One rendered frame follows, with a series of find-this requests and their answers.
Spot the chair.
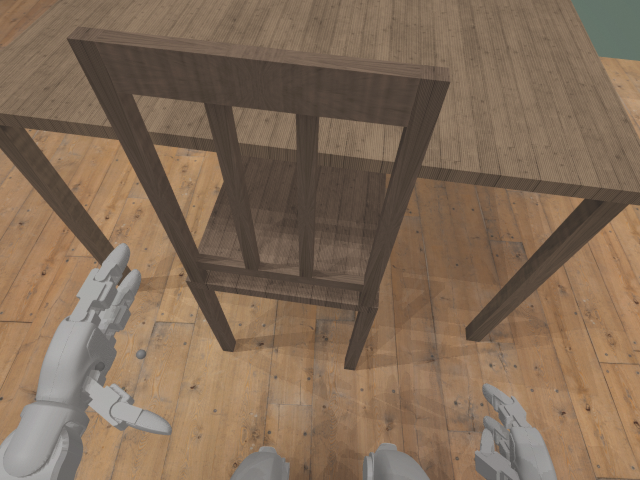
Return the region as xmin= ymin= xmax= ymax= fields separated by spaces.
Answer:
xmin=67 ymin=26 xmax=450 ymax=371

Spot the robot left hand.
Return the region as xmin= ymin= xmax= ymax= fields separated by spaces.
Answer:
xmin=36 ymin=243 xmax=172 ymax=435

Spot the robot right shin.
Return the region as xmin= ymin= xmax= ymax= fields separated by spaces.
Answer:
xmin=374 ymin=443 xmax=397 ymax=454

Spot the table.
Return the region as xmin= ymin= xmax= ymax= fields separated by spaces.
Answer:
xmin=0 ymin=0 xmax=640 ymax=342

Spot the right robot thigh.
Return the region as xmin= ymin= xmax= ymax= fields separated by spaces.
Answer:
xmin=363 ymin=450 xmax=430 ymax=480

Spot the robot left forearm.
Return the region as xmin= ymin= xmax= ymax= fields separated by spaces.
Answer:
xmin=0 ymin=401 xmax=90 ymax=480

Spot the robot right hand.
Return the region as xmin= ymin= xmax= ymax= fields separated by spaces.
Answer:
xmin=475 ymin=383 xmax=557 ymax=480

